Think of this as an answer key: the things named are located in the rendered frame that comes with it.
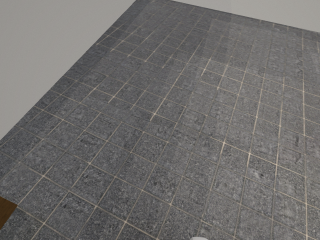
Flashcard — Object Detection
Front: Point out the cupboard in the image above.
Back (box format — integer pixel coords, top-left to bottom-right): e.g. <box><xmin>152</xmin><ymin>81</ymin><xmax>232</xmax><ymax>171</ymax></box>
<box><xmin>0</xmin><ymin>196</ymin><xmax>18</xmax><ymax>230</ymax></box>

